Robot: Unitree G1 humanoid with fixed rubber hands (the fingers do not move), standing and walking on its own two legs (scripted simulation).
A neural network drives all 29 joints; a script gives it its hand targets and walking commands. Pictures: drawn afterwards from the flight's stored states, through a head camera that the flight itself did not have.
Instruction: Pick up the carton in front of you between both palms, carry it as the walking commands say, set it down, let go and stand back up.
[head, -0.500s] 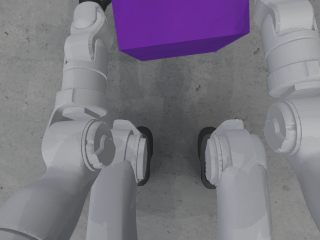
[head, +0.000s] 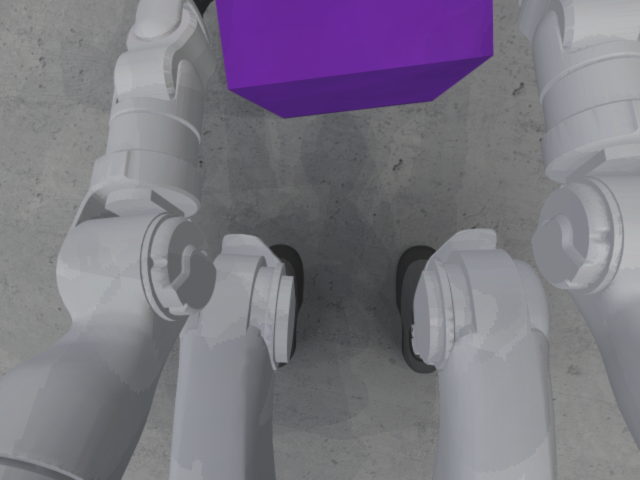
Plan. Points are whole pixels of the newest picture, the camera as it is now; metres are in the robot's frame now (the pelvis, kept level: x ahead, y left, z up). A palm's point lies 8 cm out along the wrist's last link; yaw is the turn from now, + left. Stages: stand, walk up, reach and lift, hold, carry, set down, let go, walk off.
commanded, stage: set down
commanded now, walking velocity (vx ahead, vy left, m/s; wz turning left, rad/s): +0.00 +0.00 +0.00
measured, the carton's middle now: out of the picture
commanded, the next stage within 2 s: let go in 1.78 s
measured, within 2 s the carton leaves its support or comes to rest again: neither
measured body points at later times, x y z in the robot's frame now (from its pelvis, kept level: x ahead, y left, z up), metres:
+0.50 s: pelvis -0.01 +0.00 +0.00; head +0.37 -0.05 +0.24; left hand +0.56 +0.14 -0.17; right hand +0.57 -0.18 -0.18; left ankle +0.11 +0.12 -0.33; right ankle +0.10 -0.11 -0.33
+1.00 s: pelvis +0.00 +0.00 +0.03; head +0.36 -0.03 +0.31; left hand +0.57 +0.16 -0.10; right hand +0.59 -0.22 -0.10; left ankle +0.11 +0.12 -0.33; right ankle +0.10 -0.11 -0.33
